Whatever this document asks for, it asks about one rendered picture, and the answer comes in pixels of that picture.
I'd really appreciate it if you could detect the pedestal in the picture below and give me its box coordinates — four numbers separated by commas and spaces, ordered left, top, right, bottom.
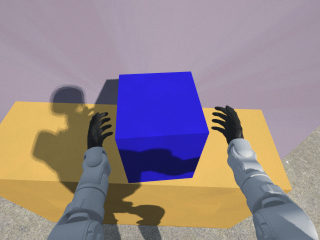
0, 101, 292, 229

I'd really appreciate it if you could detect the right robot forearm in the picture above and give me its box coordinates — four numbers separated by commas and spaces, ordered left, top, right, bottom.
227, 138, 319, 240

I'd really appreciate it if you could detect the robot left hand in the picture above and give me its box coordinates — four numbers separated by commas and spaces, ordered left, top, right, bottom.
87, 112, 113, 149

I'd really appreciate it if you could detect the robot left upper arm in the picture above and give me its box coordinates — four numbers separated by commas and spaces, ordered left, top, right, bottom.
48, 219, 104, 240

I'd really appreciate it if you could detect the robot right upper arm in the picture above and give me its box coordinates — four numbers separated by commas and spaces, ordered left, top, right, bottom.
252, 202, 318, 240

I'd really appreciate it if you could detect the carton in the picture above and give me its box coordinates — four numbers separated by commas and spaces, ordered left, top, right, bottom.
115, 71, 209, 183

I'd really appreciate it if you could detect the left robot forearm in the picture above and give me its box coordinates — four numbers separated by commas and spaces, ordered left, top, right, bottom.
47, 146, 112, 240

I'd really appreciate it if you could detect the robot right hand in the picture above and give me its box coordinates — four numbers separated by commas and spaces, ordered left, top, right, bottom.
211, 105, 244, 145

